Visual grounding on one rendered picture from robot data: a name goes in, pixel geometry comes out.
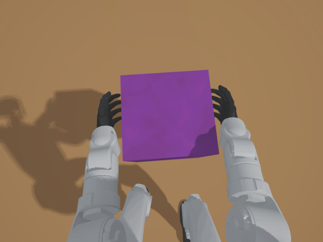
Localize right robot thigh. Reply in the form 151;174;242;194
182;199;221;242

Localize left robot upper arm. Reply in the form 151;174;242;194
67;217;127;242

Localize left robot forearm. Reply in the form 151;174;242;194
67;126;121;240

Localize robot left hand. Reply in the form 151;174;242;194
97;91;122;128

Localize right robot upper arm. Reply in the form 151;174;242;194
225;203;291;242

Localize left robot thigh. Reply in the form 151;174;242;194
119;189;152;242

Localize right robot forearm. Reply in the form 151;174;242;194
219;117;291;236

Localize robot thigh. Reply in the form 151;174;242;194
182;199;221;242
119;189;152;242

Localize robot right hand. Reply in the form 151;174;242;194
211;85;238;124

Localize carton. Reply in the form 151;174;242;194
120;70;219;162

